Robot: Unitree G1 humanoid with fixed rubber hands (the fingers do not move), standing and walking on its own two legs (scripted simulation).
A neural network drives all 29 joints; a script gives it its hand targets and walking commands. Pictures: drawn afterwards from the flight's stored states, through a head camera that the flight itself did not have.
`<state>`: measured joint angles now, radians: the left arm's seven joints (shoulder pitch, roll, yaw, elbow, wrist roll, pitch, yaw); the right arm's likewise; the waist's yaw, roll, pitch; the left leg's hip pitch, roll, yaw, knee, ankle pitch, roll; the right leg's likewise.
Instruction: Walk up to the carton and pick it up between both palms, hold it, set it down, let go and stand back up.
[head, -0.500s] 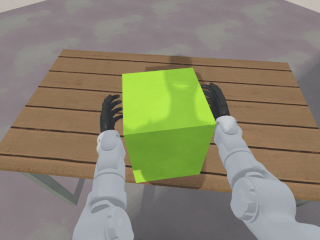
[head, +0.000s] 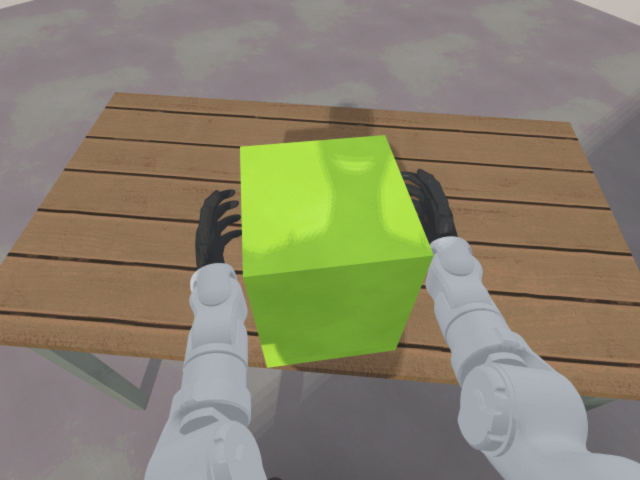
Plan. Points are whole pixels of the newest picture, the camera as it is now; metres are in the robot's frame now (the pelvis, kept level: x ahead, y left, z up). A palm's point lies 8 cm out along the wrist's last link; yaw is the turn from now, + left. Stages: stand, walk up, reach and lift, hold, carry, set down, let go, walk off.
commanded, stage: set down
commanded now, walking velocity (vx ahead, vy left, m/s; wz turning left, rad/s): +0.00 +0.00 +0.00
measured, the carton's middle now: (323, 256) +0.41 +0.09 +0.00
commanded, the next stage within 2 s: none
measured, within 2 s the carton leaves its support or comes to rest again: neither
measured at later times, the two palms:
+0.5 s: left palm (213, 267) +0.34 +0.22 +0.03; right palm (433, 231) +0.44 -0.06 +0.05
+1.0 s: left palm (154, 242) +0.32 +0.28 +0.09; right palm (458, 187) +0.47 -0.07 +0.11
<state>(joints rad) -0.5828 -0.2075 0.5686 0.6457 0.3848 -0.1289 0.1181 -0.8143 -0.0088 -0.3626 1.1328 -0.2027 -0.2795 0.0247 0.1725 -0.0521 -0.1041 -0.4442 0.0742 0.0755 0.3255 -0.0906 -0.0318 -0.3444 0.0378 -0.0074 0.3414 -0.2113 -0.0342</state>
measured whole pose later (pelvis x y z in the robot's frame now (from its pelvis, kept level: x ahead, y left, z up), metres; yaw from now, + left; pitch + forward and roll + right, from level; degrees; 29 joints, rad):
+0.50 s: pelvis +0.00 +0.00 +0.00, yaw +0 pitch +14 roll -1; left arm -0.60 -0.16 0.50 0.73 0.30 -0.10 0.12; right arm -0.85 -0.09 -0.22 1.19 -0.09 -0.25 0.01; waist 0.21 -0.03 -0.10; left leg -0.49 0.10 0.08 0.35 -0.09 -0.04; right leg -0.37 0.05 -0.02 0.32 -0.19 -0.04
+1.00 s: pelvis -0.01 +0.00 -0.01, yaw +3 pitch +16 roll -2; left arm -0.57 0.05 0.20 0.48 -0.05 0.17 0.16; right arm -0.93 -0.35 0.10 1.11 0.36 -0.08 0.05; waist 0.22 0.01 -0.18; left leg -0.61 0.08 0.00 0.44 -0.10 -0.03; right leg -0.44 0.05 -0.08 0.38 -0.22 -0.04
